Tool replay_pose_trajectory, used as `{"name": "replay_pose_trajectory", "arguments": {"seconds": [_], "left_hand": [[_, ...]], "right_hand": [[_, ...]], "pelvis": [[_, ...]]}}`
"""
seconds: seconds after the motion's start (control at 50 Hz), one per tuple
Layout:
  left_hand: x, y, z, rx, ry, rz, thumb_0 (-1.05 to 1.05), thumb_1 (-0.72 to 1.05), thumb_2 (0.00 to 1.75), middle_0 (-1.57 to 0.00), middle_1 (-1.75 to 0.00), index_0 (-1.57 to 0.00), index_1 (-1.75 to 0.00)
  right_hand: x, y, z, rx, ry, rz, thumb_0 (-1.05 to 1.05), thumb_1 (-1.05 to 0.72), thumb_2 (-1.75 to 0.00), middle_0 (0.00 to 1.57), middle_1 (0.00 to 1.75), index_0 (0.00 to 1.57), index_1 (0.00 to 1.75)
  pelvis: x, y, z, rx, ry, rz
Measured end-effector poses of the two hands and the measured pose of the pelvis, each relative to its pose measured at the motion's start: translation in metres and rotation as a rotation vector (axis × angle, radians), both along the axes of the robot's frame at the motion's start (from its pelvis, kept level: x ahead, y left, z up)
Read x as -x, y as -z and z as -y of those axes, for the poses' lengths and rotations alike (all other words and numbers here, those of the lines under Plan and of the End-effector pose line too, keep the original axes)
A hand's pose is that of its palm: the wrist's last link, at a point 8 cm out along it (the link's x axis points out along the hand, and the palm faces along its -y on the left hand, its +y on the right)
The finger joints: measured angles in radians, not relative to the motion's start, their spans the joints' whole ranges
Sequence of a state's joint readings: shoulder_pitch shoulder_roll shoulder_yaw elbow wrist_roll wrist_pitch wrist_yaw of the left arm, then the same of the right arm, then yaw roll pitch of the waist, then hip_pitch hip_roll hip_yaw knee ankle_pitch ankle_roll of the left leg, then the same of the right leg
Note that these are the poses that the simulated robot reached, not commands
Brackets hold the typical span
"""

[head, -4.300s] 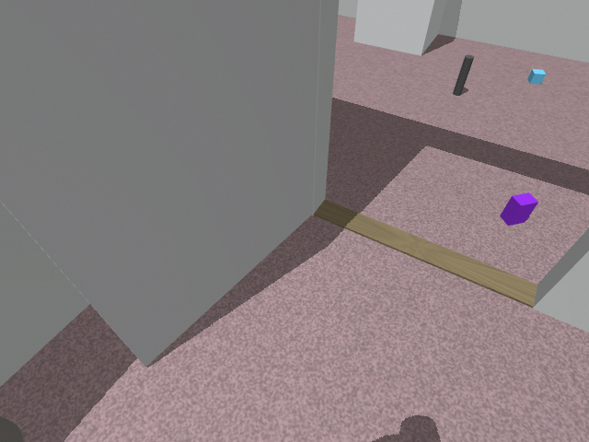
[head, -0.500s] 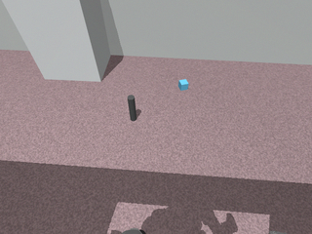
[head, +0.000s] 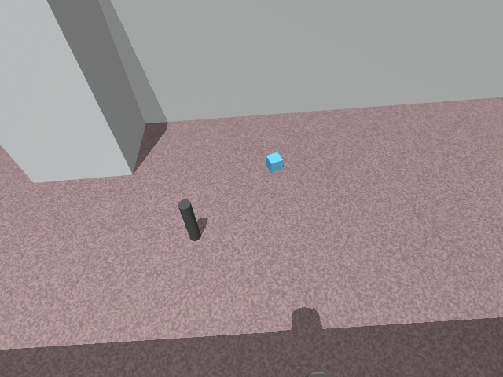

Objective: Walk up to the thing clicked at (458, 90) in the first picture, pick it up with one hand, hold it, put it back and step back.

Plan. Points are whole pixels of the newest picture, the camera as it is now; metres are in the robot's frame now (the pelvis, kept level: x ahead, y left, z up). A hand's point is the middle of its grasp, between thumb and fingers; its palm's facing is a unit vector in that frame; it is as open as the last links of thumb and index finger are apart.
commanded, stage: walk up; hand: left
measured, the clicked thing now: (190, 221) +0.87 +0.29 -0.64
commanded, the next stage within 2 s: none
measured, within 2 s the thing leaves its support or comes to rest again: neither
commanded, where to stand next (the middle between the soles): +0.49 +0.03 m, yaw +1 degrees
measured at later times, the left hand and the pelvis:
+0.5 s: hand (98, 374) +0.19 +0.30 -0.15, palm faces +0.05 -0.93 -0.36, open 7.4 cm; pelvis +0.16 +0.02 +0.00, yaw +3 degrees
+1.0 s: hand (117, 275) +0.37 +0.30 -0.13, palm faces -0.04 -0.90 -0.43, open 7.4 cm; pelvis +0.31 +0.01 -0.01, yaw +0 degrees
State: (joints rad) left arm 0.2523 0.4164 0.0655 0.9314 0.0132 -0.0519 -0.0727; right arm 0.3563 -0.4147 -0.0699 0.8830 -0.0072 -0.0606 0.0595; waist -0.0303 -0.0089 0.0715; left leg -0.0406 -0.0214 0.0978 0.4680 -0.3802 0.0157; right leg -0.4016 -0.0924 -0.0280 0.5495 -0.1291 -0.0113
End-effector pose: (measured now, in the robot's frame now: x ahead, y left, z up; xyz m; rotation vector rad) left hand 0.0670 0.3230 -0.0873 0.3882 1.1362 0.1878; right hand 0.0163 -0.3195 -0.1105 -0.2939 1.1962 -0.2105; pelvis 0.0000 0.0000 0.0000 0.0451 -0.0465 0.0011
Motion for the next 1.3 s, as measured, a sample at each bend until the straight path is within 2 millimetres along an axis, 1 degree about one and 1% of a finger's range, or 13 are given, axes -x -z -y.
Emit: {"name": "replay_pose_trajectory", "arguments": {"seconds": [0.06, 0.1, 0.24, 0.38, 0.52, 0.58, 0.72, 0.84, 0.92, 1.0, 1.04, 1.18, 1.3], "left_hand": [[-0.037, -0.003, 0.016, -0.02, 0.007, 0.054, 0.01, 0.91, 0.89, -0.2, -0.3, -0.2, -0.3], [-0.054, -0.009, 0.026, -0.017, 0.002, 0.097, 0.01, 0.91, 0.89, -0.2, -0.3, -0.2, -0.3], [-0.077, -0.024, 0.038, -0.006, -0.027, 0.106, 0.0, 0.9, 0.89, -0.2, -0.3, -0.21, -0.3], [-0.091, -0.012, 0.019, 0.011, -0.065, 0.073, 0.01, 0.9, 0.89, -0.2, -0.3, -0.21, -0.3], [-0.113, 0.027, -0.024, 0.039, -0.103, 0.004, 0.01, 0.9, 0.89, -0.2, -0.3, -0.21, -0.3], [-0.129, 0.037, -0.032, 0.051, -0.098, -0.049, 0.01, 0.9, 0.89, -0.2, -0.3, -0.2, -0.3], [-0.178, 0.027, -0.037, 0.076, -0.065, -0.059, 0.01, 0.91, 0.89, -0.2, -0.3, -0.2, -0.3], [-0.218, 0.013, -0.036, 0.051, -0.038, -0.077, 0.01, 0.91, 0.89, -0.2, -0.3, -0.2, -0.3], [-0.255, 0.003, -0.029, 0.015, -0.022, -0.058, 0.01, 0.91, 0.89, -0.2, -0.3, -0.2, -0.3], [-0.294, -0.003, -0.016, -0.038, -0.012, 0.001, 0.01, 0.9, 0.89, -0.2, -0.3, -0.2, -0.3], [-0.308, -0.007, -0.009, -0.049, -0.017, 0.041, 0.01, 0.9, 0.89, -0.2, -0.3, -0.2, -0.3], [-0.329, -0.024, 0.003, -0.041, -0.04, 0.055, 0.0, 0.9, 0.89, -0.2, -0.3, -0.21, -0.3], [-0.343, -0.014, -0.008, -0.03, -0.044, 0.016, 0.01, 0.9, 0.89, -0.2, -0.3, -0.21, -0.3]], "right_hand": [[-0.023, 0.016, 0.01, -0.013, 0.001, -0.033, 0.01, -0.9, -0.9, 0.2, 0.3, 0.2, 0.3], [-0.041, 0.018, 0.01, -0.027, -0.021, -0.045, 0.01, -0.91, -0.9, 0.2, 0.29, 0.2, 0.3], [-0.119, 0.003, 0.012, -0.042, -0.067, 0.036, 0.01, -0.91, -0.9, 0.2, 0.29, 0.2, 0.3], [-0.175, -0.012, 0.006, -0.006, -0.108, 0.046, 0.01, -0.91, -0.9, 0.2, 0.29, 0.2, 0.3], [-0.234, -0.021, -0.019, 0.072, -0.131, 0.066, 0.01, -0.91, -0.9, 0.2, 0.29, 0.2, 0.3], [-0.25, -0.027, -0.031, 0.089, -0.114, 0.113, 0.01, -0.91, -0.9, 0.2, 0.29, 0.2, 0.3], [-0.259, -0.039, -0.047, 0.077, -0.077, 0.072, 0.01, -0.9, -0.9, 0.21, 0.3, 0.2, 0.3], [-0.272, -0.028, -0.042, 0.048, -0.044, 0.038, 0.01, -0.9, -0.9, 0.21, 0.3, 0.21, 0.3], [-0.289, -0.012, -0.03, 0.02, -0.028, 0.02, 0.01, -0.9, -0.9, 0.21, 0.3, 0.21, 0.3], [-0.316, 0.013, -0.013, -0.006, -0.024, 0.004, 0.01, -0.9, -0.9, 0.21, 0.3, 0.2, 0.3], [-0.333, 0.019, -0.011, -0.018, -0.033, -0.005, 0.01, -0.9, -0.9, 0.2, 0.3, 0.2, 0.3], [-0.394, 0.008, -0.013, -0.045, -0.069, 0.032, 0.01, -0.91, -0.9, 0.2, 0.29, 0.2, 0.3], [-0.429, -0.003, -0.018, -0.005, -0.077, 0.033, 0.01, -0.91, -0.9, 0.2, 0.29, 0.2, 0.3]], "pelvis": [[-0.024, 0.006, 0.012, 0.037, -0.009, 0.005], [-0.036, 0.003, 0.017, 0.02, -0.011, 0.01], [-0.077, -0.012, 0.021, 0.019, -0.009, 0.021], [-0.116, -0.011, 0.01, 0.056, -0.039, 0.021], [-0.168, 0.007, -0.021, 0.065, -0.053, 0.011], [-0.184, 0.008, -0.033, 0.061, -0.037, 0.015], [-0.219, -0.008, -0.041, 0.053, -0.033, 0.021], [-0.253, -0.01, -0.039, 0.031, -0.009, 0.019], [-0.279, -0.005, -0.029, 0.014, 0.0, 0.01], [-0.307, 0.007, -0.013, 0.031, 0.002, 0.012], [-0.317, 0.007, -0.007, 0.035, -0.002, 0.019], [-0.349, -0.009, -0.005, 0.025, 0.007, 0.019], [-0.374, -0.008, -0.015, 0.05, -0.004, 0.014]]}}
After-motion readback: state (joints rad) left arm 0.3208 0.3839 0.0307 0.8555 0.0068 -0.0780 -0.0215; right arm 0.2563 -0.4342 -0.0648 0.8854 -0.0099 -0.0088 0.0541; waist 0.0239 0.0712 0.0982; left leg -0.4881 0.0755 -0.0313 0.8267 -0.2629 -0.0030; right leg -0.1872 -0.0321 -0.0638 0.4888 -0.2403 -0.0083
